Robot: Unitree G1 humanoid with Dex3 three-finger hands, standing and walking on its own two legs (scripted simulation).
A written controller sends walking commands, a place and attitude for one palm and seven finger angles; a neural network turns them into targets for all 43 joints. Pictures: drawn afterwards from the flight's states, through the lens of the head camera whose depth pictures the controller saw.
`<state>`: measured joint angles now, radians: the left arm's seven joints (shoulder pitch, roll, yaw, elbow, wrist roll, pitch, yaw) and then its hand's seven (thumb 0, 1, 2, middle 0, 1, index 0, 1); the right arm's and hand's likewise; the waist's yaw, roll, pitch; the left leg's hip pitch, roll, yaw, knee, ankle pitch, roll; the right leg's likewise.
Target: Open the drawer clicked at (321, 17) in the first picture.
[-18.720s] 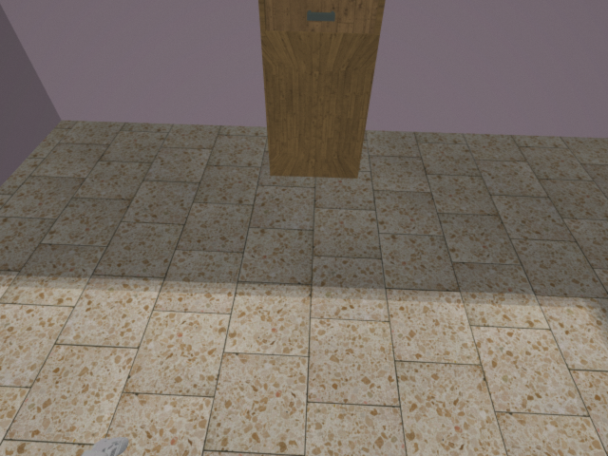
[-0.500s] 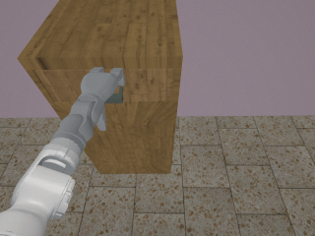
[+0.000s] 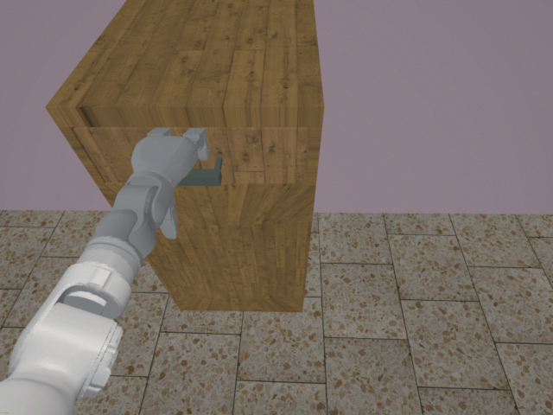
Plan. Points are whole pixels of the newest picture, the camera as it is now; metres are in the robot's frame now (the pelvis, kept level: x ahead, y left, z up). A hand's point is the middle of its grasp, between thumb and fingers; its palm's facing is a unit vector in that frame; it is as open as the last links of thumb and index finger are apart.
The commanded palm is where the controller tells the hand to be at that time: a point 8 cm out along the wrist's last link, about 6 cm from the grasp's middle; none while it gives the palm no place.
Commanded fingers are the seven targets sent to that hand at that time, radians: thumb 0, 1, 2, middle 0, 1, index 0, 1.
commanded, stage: re-aim the fingers above the handle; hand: left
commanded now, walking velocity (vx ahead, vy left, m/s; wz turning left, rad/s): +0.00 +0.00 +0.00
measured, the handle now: (194, 169) +0.53 +0.16 +0.03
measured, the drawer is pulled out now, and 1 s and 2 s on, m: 0.00 0.00 0.00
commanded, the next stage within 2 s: lower the fingers behind the handle in 0.54 s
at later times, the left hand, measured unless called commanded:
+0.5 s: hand (187, 184) +0.46 +0.16 +0.06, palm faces -0.12 -0.04 -0.99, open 13.8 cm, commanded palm +0.45 +0.18 +0.14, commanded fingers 0.00 -0.50 0.30 -0.30 -1.20 -0.30 -1.20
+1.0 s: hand (177, 176) +0.47 +0.17 +0.07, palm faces -0.10 +0.01 -1.00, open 13.7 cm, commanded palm +0.45 +0.19 +0.12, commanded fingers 0.00 -0.50 0.30 -0.30 -1.20 -0.30 -1.20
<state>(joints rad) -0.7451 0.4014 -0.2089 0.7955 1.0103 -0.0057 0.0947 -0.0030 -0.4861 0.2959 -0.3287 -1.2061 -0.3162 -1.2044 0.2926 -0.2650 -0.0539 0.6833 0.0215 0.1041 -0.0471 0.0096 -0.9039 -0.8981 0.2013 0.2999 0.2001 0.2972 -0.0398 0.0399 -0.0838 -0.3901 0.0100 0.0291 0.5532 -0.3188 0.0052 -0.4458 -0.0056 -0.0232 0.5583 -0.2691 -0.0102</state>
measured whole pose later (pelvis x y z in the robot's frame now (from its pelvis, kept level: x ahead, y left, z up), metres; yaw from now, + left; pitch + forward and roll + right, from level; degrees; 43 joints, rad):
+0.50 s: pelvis +0.00 +0.00 +0.00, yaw +0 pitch +11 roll +0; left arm -0.76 0.40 -0.20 0.83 1.00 -0.07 0.08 0.00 -0.49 0.30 -0.32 -1.20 -0.31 -1.20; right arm 0.32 -0.25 -0.05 0.70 0.02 0.10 -0.05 0.01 -0.90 -0.90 0.20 0.30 0.20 0.30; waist -0.06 0.04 -0.09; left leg -0.43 0.01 0.03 0.58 -0.33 0.01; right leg -0.48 -0.01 -0.02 0.58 -0.28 0.00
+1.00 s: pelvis -0.01 +0.00 +0.00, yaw -3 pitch +11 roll +1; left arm -0.87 0.43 -0.09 1.06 1.07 0.08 0.16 0.00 -0.49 0.30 -0.34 -1.21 -0.33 -1.24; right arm 0.27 -0.25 0.00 0.65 0.03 0.12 -0.07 0.01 -0.90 -0.90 0.20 0.30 0.20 0.30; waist -0.10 0.04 -0.09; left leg -0.44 0.02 0.08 0.56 -0.31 0.00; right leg -0.52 0.01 0.03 0.58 -0.24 -0.01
